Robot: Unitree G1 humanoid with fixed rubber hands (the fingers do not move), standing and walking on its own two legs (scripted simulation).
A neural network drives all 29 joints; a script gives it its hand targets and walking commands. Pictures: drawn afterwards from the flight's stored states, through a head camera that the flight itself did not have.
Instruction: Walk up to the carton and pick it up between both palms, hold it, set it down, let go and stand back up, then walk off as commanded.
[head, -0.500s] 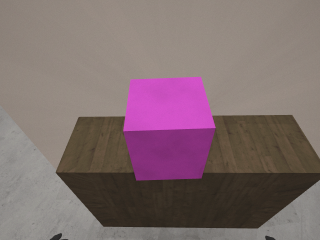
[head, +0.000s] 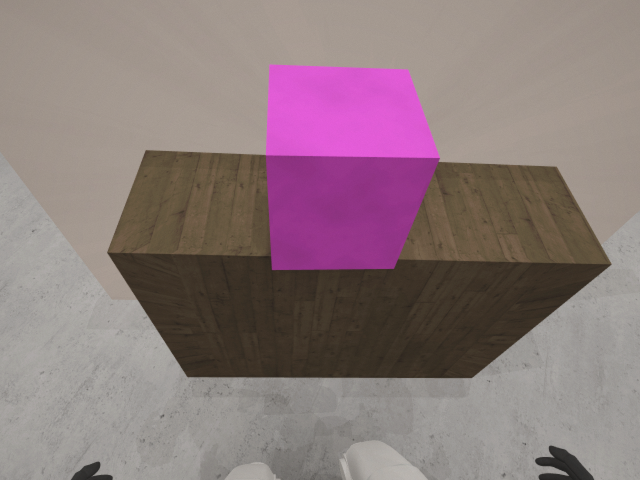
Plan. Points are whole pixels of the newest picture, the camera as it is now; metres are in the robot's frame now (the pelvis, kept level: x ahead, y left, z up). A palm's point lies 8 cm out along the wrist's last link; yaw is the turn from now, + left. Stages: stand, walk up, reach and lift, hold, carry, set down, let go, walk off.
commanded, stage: walk off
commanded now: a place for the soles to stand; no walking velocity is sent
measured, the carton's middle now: (336, 174) +0.54 -0.01 +0.03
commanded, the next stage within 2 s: none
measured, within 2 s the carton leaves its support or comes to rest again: neither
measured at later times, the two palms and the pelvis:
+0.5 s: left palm out of the picture -0.01 +0.25 -0.06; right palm out of the picture -0.07 -0.37 -0.14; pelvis -0.14 -0.06 -0.01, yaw -1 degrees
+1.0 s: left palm out of the picture -0.23 +0.30 -0.13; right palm out of the picture -0.21 -0.37 -0.06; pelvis -0.29 -0.03 -0.01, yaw +0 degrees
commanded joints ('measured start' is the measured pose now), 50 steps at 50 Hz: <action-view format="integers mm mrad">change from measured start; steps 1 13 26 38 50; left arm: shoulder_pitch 33 -24 28 -65 144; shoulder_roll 171 271 144 216 187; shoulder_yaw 91 121 121 124 104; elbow -82 -141 -195 -188 -73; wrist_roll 90 139 98 85 73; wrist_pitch -15 -45 -43 -8 -26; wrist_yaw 21 6 31 43 37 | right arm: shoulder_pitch -29 -25 57 6 -48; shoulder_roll -270 -268 -248 -386 -237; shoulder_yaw -80 -84 -61 -111 -74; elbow -83 -50 -67 -94 -114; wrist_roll -1 8 16 -18 3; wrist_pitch -8 48 16 15 8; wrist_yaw -38 -39 -32 -10 -10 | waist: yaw -45 -8 69 -59 -46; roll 197 -112 -124 258 288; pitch -138 -31 -193 -89 -83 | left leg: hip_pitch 199 -160 -295 -163 85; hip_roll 267 -144 -155 331 140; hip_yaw -286 -253 -218 -717 -341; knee -205 541 592 -427 -323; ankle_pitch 437 -265 -223 -360 -116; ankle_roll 201 2 -56 237 157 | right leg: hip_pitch -90 -148 380 -182 -146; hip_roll -47 -396 -372 39 -14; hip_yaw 4 417 291 52 -48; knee -81 -1021 -779 9 -37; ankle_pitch -67 -111 364 -151 24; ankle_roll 34 -160 -249 -4 63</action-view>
